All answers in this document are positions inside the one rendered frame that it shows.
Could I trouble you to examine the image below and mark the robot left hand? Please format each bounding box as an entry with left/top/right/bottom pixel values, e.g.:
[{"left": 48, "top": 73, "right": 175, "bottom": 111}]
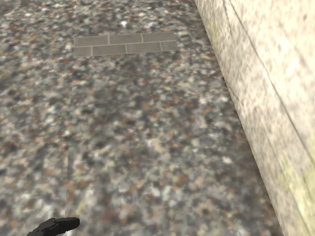
[{"left": 27, "top": 217, "right": 80, "bottom": 236}]

